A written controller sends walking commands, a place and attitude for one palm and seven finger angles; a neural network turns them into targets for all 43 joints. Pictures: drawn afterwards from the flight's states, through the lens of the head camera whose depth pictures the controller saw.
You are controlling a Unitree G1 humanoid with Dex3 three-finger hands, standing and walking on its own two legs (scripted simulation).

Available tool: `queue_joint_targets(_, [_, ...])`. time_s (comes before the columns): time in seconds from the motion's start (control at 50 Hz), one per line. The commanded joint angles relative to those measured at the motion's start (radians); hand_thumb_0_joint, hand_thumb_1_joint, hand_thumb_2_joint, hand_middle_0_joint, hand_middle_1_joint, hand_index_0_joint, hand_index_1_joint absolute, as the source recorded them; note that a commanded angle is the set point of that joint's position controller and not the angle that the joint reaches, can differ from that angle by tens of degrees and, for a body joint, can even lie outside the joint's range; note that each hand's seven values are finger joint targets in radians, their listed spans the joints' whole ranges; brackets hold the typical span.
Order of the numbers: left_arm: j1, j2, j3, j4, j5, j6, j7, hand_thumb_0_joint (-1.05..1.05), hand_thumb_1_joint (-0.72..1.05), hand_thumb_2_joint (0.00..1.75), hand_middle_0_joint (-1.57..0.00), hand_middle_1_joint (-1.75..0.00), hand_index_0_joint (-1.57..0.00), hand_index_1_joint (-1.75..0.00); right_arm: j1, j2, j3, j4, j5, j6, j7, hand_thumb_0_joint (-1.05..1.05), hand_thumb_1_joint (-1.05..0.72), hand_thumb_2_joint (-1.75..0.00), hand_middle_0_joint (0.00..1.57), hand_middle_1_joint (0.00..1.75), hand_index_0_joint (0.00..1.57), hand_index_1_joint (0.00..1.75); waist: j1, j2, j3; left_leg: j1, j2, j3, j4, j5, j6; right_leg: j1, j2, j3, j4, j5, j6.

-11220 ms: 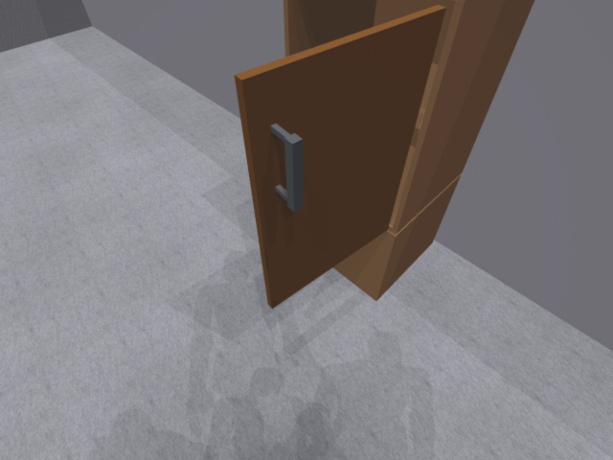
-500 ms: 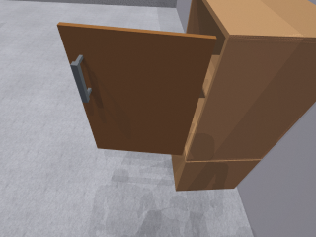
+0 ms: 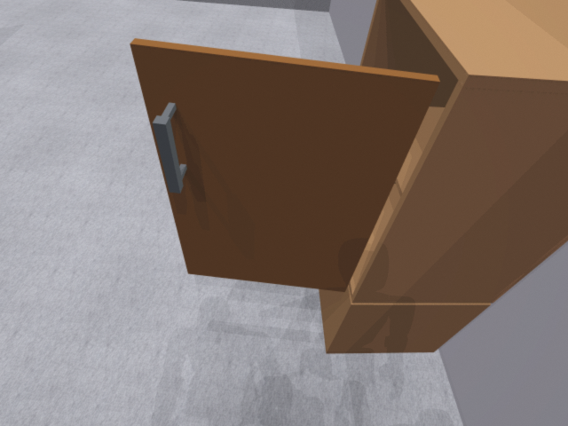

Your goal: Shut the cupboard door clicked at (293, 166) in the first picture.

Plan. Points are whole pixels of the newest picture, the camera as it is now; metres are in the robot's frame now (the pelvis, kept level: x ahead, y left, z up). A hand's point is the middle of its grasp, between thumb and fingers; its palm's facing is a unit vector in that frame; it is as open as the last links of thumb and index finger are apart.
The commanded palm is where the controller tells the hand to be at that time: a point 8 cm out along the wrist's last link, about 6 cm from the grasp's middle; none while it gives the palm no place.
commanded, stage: come to a stop and stand still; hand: left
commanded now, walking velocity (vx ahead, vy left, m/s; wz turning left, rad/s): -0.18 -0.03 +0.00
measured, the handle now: (173, 149) +0.48 +0.23 +0.11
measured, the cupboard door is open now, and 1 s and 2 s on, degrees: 83 83 83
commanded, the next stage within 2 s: look again from close up in 1.02 s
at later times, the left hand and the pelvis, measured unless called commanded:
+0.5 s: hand out of the picture +0.08 +0.19 -0.16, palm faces -0.01 -0.97 -0.24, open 7.4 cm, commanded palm none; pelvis +0.01 +0.01 +0.01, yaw +1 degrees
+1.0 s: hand out of the picture +0.03 +0.20 -0.15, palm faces +0.01 -0.96 -0.29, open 7.4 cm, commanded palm none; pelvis -0.03 -0.02 +0.01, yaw +2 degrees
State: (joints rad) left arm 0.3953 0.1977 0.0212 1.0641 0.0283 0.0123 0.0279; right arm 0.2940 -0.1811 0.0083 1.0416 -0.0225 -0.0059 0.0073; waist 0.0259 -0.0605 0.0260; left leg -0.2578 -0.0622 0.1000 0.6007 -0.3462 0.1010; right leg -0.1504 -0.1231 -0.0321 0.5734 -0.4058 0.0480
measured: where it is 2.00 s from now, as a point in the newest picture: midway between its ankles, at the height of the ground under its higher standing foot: outside the picture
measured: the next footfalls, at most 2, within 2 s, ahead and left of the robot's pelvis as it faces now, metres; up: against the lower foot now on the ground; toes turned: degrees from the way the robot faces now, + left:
right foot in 0.28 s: +0.06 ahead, -0.11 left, +0.00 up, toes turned +2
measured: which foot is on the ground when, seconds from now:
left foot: down 0.00-1.00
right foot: down 0.00-0.00, up 0.02-0.26, down 0.28-1.00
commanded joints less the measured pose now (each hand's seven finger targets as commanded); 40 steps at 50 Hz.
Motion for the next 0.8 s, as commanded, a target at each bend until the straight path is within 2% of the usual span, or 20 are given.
queue_joint_targets(0.0, [-0.078,0.06,-0.003,-0.104,-0.005,-0.022,0.014,0.0,0.9,0.9,-0.2,-0.3,-0.2,-0.3,0.228,-0.17,-0.029,0.007,0.0,-0.026,-0.041,0.0,-0.9,-0.9,0.2,0.3,0.2,0.3,-0.089,0.297,0.018,0.345,0.337,-0.378,-0.25,0.89,0.085,-0.42,0.076,-0.024,0.411,-0.198,-0.052])
queue_joint_targets(0.02, [-0.079,0.056,-0.004,-0.1,-0.012,-0.023,0.018,0.0,0.9,0.9,-0.2,-0.3,-0.2,-0.3,0.185,-0.142,-0.016,-0.003,0.004,-0.031,-0.049,0.0,-0.9,-0.9,0.2,0.3,0.2,0.3,-0.064,0.218,0.006,0.303,0.347,-0.327,-0.211,1.075,0.113,-0.38,0.035,0.015,0.414,-0.18,-0.051])
queue_joint_targets(0.06, [-0.072,0.029,-0.005,-0.087,-0.018,-0.014,0.018,0.0,0.9,0.9,-0.2,-0.3,-0.2,-0.3,0.069,-0.123,-0.014,-0.038,0.007,-0.029,-0.052,0.0,-0.9,-0.9,0.2,0.3,0.2,0.3,-0.022,0.121,0.033,0.195,0.324,-0.245,-0.205,1.132,0.122,-0.261,0.019,0.01,0.287,-0.111,-0.043])
queue_joint_targets(0.08, [-0.056,0.02,-0.008,-0.078,-0.019,-0.008,0.017,0.0,0.9,0.9,-0.2,-0.3,-0.2,-0.3,0.04,-0.132,-0.016,-0.047,0.008,-0.028,-0.052,0.0,-0.9,-0.9,0.2,0.3,0.2,0.3,-0.01,0.108,0.016,0.182,0.303,-0.211,-0.212,1.096,0.108,-0.21,0.025,-0.003,0.21,-0.047,-0.036])
queue_joint_targets(0.2, [-0.044,0.043,0.003,-0.083,-0.014,-0.002,0.019,0.0,0.9,0.9,-0.2,-0.3,-0.2,-0.3,-0.003,-0.115,-0.033,-0.046,0.015,-0.024,-0.051,0.0,-0.9,-0.9,0.2,0.3,0.2,0.3,0.006,0.104,-0.03,0.118,0.27,-0.19,-0.209,0.808,0.039,-0.055,0.053,-0.003,-0.005,0.202,-0.048])
queue_joint_targets(0.28, [-0.074,0.077,0.006,-0.102,-0.011,-0.011,0.018,0.0,0.9,0.9,-0.2,-0.3,-0.2,-0.3,0.0,-0.074,-0.033,-0.04,0.014,-0.016,-0.045,0.0,-0.9,-0.9,0.2,0.3,0.2,0.3,-0.009,0.027,0.012,-0.006,0.162,-0.173,-0.195,0.367,-0.047,-0.008,-0.014,0.121,-0.081,0.493,-0.102])
queue_joint_targets(0.34, [-0.114,0.06,-0.002,-0.111,-0.015,-0.011,0.017,0.0,0.9,0.9,-0.2,-0.3,-0.2,-0.3,0.005,-0.073,-0.029,-0.027,0.009,-0.01,-0.039,0.0,-0.9,-0.9,0.2,0.3,0.2,0.3,-0.025,-0.03,-0.002,0.021,0.159,-0.175,-0.237,0.246,-0.052,-0.047,-0.003,0.124,-0.093,0.382,-0.11])
queue_joint_targets(0.36, [-0.163,0.228,0.002,-0.168,-0.008,-0.014,0.027,0.0,0.9,0.9,-0.2,-0.3,-0.2,-0.3,-0.012,-0.204,-0.048,-0.127,0.006,-0.031,-0.041,0.0,-0.9,-0.9,0.2,0.3,0.2,0.3,-0.056,0.067,-0.031,0.145,0.171,-0.25,-0.307,0.736,-0.11,-0.072,0.069,0.017,0.067,0.354,-0.088])
queue_joint_targets(0.38, [-0.148,0.124,0.003,-0.222,-0.002,0.001,0.033,0.0,0.9,0.9,-0.2,-0.3,-0.2,-0.3,0.034,-0.217,-0.081,-0.137,-0.001,-0.051,-0.053,0.0,-0.9,-0.9,0.2,0.3,0.2,0.3,-0.056,0.12,-0.153,0.291,0.281,-0.301,-0.198,1.111,-0.116,-0.234,0.098,0.004,0.188,0.026,-0.076])
queue_joint_targets(0.4, [-0.142,0.096,0.005,-0.214,-0.001,0.007,0.039,0.0,0.9,0.9,-0.2,-0.3,-0.2,-0.3,0.089,-0.205,-0.086,-0.121,-0.006,-0.045,-0.064,0.0,-0.9,-0.9,0.2,0.3,0.2,0.3,-0.063,0.147,-0.217,0.413,0.296,-0.283,-0.151,1.289,-0.115,-0.311,0.113,0.026,0.256,-0.039,-0.082])
queue_joint_targets(0.42, [-0.135,0.1,0.004,-0.209,-0.003,0.019,0.039,0.0,0.9,0.9,-0.2,-0.3,-0.2,-0.3,0.101,-0.183,-0.075,-0.126,-0.003,-0.032,-0.07,0.0,-0.9,-0.9,0.2,0.3,0.2,0.3,-0.061,0.179,-0.202,0.411,0.292,-0.253,-0.146,1.231,-0.11,-0.343,0.102,0.045,0.29,-0.047,-0.079])
queue_joint_targets(0.46, [-0.139,0.084,0.009,-0.227,-0.008,0.013,0.026,0.0,0.9,0.9,-0.2,-0.3,-0.2,-0.3,0.024,-0.151,-0.069,-0.166,-0.01,-0.024,-0.067,0.0,-0.9,-0.9,0.2,0.3,0.2,0.3,-0.039,0.168,-0.125,0.292,0.276,-0.228,-0.148,0.945,-0.007,-0.323,0.089,0.06,0.262,-0.007,-0.078])
queue_joint_targets(0.5, [-0.148,0.098,0.019,-0.227,-0.013,0.01,0.014,0.0,0.9,0.9,-0.2,-0.3,-0.2,-0.3,-0.049,-0.171,-0.075,-0.199,-0.008,-0.02,-0.057,0.0,-0.9,-0.9,0.2,0.3,0.2,0.3,-0.021,0.151,-0.039,0.099,0.257,-0.213,-0.195,0.626,0.034,-0.195,0.075,0.035,0.134,0.014,-0.072])
queue_joint_targets(0.54, [-0.122,0.122,0.025,-0.218,-0.008,0.0,0.01,0.0,0.9,0.9,-0.2,-0.3,-0.2,-0.3,-0.074,-0.192,-0.079,-0.205,0.0,-0.023,-0.052,0.0,-0.9,-0.9,0.2,0.3,0.2,0.3,-0.003,0.083,0.013,-0.027,0.236,-0.226,-0.196,0.343,0.01,-0.092,0.08,0.034,-0.019,0.135,-0.079])
queue_joint_targets(0.56, [-0.091,0.131,0.022,-0.207,-0.006,-0.011,0.009,0.0,0.9,0.9,-0.2,-0.3,-0.2,-0.3,-0.087,-0.184,-0.069,-0.204,0.001,-0.024,-0.046,0.0,-0.9,-0.9,0.2,0.3,0.2,0.3,0.009,0.054,0.033,-0.085,0.192,-0.208,-0.175,0.212,-0.017,-0.037,0.063,0.102,-0.112,0.226,-0.096])
queue_joint_targets(0.6, [-0.141,0.221,0.029,-0.22,-0.006,-0.032,0.011,0.0,0.9,0.9,-0.2,-0.3,-0.2,-0.3,-0.066,-0.192,-0.074,-0.204,0.012,-0.019,-0.04,0.0,-0.9,-0.9,0.2,0.3,0.2,0.3,-0.052,-0.07,0.06,-0.072,0.088,-0.156,-0.118,0.0,-0.056,-0.139,-0.076,0.307,-0.196,0.181,-0.181])
queue_joint_targets(0.62, [-0.178,0.241,0.029,-0.23,-0.006,-0.033,0.009,0.0,0.9,0.9,-0.2,-0.3,-0.2,-0.3,-0.044,-0.206,-0.079,-0.193,0.012,-0.021,-0.035,0.0,-0.9,-0.9,0.2,0.3,0.2,0.3,-0.079,-0.016,0.045,0.002,0.08,-0.173,-0.146,0.015,-0.053,-0.211,-0.077,0.298,-0.203,0.064,-0.192])
queue_joint_targets(0.64, [-0.194,0.234,0.029,-0.239,-0.009,-0.038,0.011,0.0,0.9,0.9,-0.2,-0.3,-0.2,-0.3,-0.05,-0.211,-0.079,-0.178,0.006,-0.017,-0.034,0.0,-0.9,-0.9,0.2,0.3,0.2,0.3,-0.072,-0.098,0.016,0.038,0.099,-0.164,-0.118,0.047,-0.045,-0.215,-0.038,0.284,-0.225,0.041,-0.173])
queue_joint_targets(0.66, [-0.195,0.22,0.025,-0.236,-0.009,-0.039,0.012,0.0,0.9,0.9,-0.2,-0.3,-0.2,-0.3,-0.045,-0.209,-0.075,-0.169,0.004,-0.015,-0.03,0.0,-0.9,-0.9,0.2,0.3,0.2,0.3,-0.07,-0.122,0.003,0.049,0.099,-0.152,-0.109,0.052,-0.042,-0.2,-0.038,0.278,-0.247,0.04,-0.168])
queue_joint_targets(0.78, [-0.191,0.243,0.019,-0.21,-0.014,-0.044,0.008,0.0,0.9,0.9,-0.2,-0.3,-0.2,-0.3,-0.089,-0.235,-0.063,-0.131,0.006,-0.022,-0.019,0.0,-0.9,-0.9,0.2,0.3,0.2,0.3,-0.049,0.036,0.009,0.037,0.128,-0.176,-0.198,0.078,-0.038,-0.139,-0.015,0.227,-0.258,0.077,-0.129])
